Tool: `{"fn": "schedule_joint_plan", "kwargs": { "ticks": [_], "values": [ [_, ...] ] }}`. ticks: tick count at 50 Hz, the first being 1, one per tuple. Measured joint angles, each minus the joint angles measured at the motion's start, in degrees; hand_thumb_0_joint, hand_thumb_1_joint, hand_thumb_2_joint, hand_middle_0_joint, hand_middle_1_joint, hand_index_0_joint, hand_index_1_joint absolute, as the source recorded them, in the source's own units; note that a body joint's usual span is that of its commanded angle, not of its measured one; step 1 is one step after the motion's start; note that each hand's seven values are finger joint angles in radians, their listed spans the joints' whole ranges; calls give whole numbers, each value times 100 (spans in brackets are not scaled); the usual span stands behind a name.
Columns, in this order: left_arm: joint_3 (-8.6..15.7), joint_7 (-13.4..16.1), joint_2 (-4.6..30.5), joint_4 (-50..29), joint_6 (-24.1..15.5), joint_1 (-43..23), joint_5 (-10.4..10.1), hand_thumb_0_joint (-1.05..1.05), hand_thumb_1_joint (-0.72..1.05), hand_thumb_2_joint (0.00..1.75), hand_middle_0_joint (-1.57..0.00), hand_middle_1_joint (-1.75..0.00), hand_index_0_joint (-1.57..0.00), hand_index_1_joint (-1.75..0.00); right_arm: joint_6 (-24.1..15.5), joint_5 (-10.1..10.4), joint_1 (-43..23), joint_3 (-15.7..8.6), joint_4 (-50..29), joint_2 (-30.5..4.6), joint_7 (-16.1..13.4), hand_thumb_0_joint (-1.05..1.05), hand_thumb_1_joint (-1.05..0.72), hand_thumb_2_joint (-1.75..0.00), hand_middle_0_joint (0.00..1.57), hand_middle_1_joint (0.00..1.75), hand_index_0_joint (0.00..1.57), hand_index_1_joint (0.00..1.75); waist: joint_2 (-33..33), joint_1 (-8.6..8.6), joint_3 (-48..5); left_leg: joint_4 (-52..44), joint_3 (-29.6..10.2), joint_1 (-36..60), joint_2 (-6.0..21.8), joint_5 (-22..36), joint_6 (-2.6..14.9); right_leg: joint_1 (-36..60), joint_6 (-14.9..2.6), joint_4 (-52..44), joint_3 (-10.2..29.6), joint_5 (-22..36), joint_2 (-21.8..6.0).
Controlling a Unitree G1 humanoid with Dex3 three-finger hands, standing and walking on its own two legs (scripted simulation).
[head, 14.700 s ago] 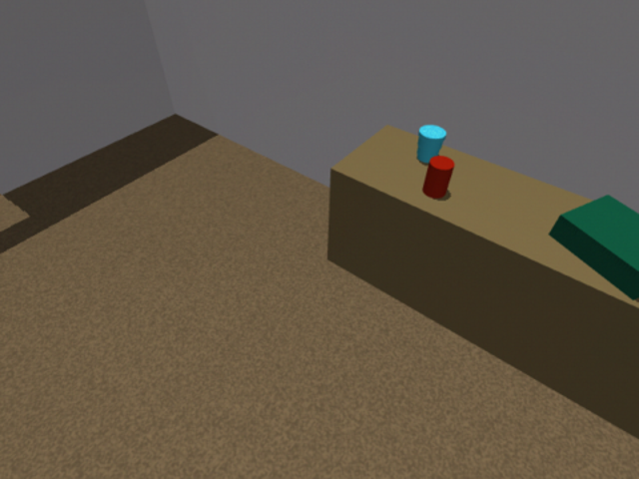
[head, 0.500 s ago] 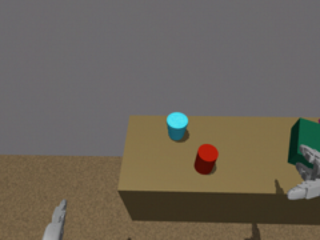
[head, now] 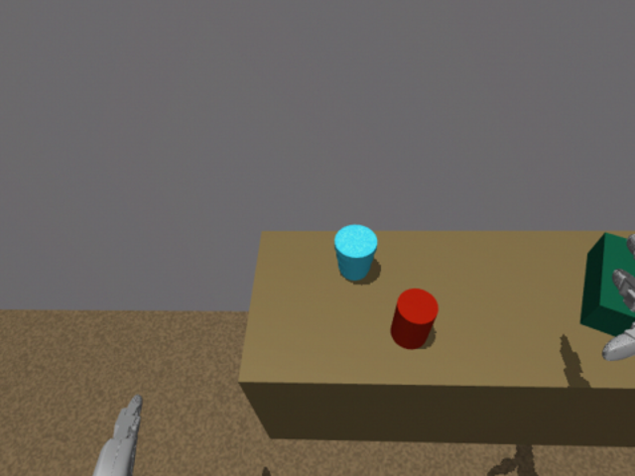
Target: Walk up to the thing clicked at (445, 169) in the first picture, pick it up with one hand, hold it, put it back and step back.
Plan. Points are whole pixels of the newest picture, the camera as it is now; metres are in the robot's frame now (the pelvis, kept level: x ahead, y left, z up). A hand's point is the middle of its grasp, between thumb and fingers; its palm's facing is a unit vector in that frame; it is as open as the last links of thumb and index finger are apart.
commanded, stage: go down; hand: right
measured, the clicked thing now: (412, 319) +0.46 -0.13 -0.22
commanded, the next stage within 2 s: approach in 0.38 s
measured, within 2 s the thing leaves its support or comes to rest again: neither
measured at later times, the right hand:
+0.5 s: hand (626, 277) +0.37 -0.33 +0.07, palm faces +0.10 +0.99 -0.07, open 17.5 cm
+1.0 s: hand (520, 323) +0.39 -0.27 -0.08, palm faces +0.02 +1.00 +0.08, open 17.6 cm
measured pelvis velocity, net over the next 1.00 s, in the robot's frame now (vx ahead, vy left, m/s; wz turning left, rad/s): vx -0.04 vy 0.00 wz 0.03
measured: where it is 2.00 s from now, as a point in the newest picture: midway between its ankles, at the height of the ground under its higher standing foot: outside the picture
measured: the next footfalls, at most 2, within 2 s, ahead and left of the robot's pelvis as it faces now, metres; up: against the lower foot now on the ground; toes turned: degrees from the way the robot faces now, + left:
none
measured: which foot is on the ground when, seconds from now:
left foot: down 0.00-1.00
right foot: down 0.00-1.00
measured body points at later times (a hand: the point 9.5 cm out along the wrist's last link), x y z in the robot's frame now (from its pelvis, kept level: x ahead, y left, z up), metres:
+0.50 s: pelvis -0.01 +0.00 +0.00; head +0.04 -0.03 +0.44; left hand +0.13 +0.27 -0.06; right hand +0.36 -0.39 +0.08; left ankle -0.01 +0.13 -0.71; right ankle -0.01 -0.12 -0.71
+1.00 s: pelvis -0.04 +0.00 -0.08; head +0.09 -0.07 +0.35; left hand +0.13 +0.26 -0.06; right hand +0.38 -0.33 -0.08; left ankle -0.01 +0.13 -0.71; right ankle -0.01 -0.12 -0.71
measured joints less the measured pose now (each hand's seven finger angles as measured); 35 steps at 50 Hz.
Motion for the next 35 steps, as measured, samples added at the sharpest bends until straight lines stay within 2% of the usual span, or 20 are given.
{"fn": "schedule_joint_plan", "kwargs": {
  "ticks": [6,13,18,26,31,35],
  "values": [
    [-10,-7,63,134,60,-129,-4,-1,-53,6,-5,-5,-4,-6,-146,6,-229,-54,276,-104,75,-2,55,-1,8,4,7,4,-31,29,20,-6,6,-80,-15,40,1,-93,-2,22,8,23,-14],
    [-43,11,56,-125,51,-120,-21,-1,-53,6,-5,-6,-5,-6,-274,27,-443,-82,534,-204,166,-2,54,-1,9,4,7,3,33,101,-68,-17,13,-82,-5,58,2,-91,-3,-7,15,55,-2],
    [0,-47,58,-127,42,-76,-11,-1,-52,6,-5,-6,-5,-6,-299,-33,-549,-46,610,-294,162,-2,53,0,9,4,7,3,58,117,-64,-7,16,-129,-15,80,3,-150,-3,29,20,61,-12],
    [-17,-81,58,98,50,-153,-6,-1,-53,6,-5,-5,-4,-5,-373,28,-877,-89,755,-426,171,-2,54,-1,9,4,7,3,32,147,12,29,5,-297,-30,135,-10,-333,-13,111,14,85,-25],
    [-93,-92,45,-80,70,-195,-6,-1,-53,6,-5,-5,-4,-5,-576,141,-1014,-149,1086,-502,249,-2,54,-1,8,4,7,4,29,236,-18,91,-13,-428,-32,136,-20,-456,-26,173,-3,81,-26],
    [-153,-156,10,-435,-51,-165,3,-1,-53,5,-4,-4,-4,-5,-1036,347,-1059,-220,1382,-459,344,-2,55,-1,8,4,7,4,111,322,-65,293,-8,-680,-28,68,-19,-700,-27,354,7,27,-22]
  ]
}}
